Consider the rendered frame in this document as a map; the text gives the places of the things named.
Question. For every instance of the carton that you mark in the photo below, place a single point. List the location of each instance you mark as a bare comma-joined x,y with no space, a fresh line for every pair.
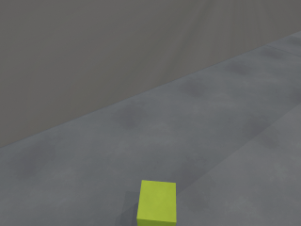
157,204

